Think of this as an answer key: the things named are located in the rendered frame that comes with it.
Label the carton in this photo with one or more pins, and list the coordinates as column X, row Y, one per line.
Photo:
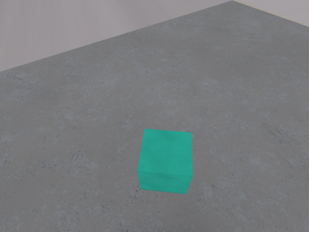
column 165, row 162

